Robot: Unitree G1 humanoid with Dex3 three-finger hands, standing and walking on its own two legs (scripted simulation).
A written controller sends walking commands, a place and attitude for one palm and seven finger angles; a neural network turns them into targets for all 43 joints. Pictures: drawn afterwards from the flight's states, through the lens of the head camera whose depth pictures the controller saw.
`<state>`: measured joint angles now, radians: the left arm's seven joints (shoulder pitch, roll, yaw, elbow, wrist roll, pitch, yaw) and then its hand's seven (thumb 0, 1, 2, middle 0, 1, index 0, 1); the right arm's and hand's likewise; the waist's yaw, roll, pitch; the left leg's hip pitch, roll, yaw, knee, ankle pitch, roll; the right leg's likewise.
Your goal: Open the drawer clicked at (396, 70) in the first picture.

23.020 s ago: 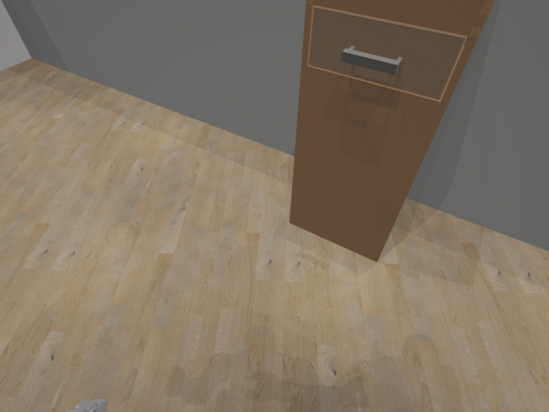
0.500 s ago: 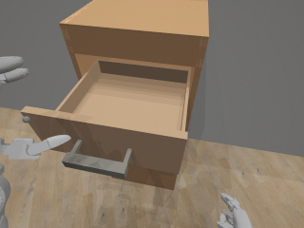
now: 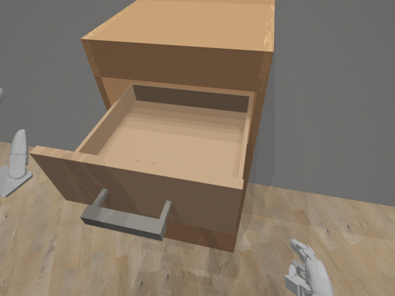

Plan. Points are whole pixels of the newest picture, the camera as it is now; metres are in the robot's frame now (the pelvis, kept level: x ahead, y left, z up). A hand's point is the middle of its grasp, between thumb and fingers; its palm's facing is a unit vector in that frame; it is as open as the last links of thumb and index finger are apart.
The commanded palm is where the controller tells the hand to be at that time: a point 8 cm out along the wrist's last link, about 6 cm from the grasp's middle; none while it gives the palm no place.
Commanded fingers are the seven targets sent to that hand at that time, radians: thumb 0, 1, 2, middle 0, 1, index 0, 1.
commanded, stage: draw the hand back to the body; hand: left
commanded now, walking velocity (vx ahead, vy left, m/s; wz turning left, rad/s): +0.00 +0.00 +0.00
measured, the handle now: (129, 210) +0.24 +0.16 +0.09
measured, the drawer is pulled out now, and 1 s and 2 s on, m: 0.27 0.27 0.27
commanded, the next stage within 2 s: step back with the hand held close in 0.14 s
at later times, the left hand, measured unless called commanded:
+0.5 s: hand (25, 170) +0.18 +0.23 +0.27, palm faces +0.44 -0.73 -0.52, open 7.4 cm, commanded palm +0.10 +0.28 +0.28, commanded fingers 0.00 0.90 0.90 -0.20 -0.30 -0.20 -0.30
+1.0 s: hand out of the picture +0.08 +0.25 +0.27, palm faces +0.54 -0.73 -0.41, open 7.4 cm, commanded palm +0.01 +0.30 +0.28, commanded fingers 0.00 0.90 0.90 -0.20 -0.30 -0.20 -0.30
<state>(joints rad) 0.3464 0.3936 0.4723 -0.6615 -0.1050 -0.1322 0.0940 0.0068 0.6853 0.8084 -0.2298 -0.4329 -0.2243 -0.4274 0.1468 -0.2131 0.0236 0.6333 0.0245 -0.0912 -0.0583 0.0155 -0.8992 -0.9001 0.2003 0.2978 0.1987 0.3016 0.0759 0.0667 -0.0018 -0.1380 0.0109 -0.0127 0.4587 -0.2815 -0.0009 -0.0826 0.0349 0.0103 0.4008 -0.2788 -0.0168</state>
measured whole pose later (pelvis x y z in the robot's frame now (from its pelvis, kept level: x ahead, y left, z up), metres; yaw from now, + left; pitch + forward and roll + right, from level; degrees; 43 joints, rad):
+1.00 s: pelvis -0.12 +0.02 -0.02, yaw +0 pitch +0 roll -2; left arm 0.36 0.49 0.59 -0.73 -0.05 -0.27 0.17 0.01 0.88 0.89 -0.22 -0.31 -0.21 -0.30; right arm 0.21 -0.23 0.00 0.61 0.02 -0.07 -0.07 0.01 -0.90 -0.90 0.20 0.30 0.20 0.30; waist -0.01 0.02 0.01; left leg -0.46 0.00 0.00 0.63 -0.25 0.02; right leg -0.40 0.01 0.01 0.54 -0.16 0.01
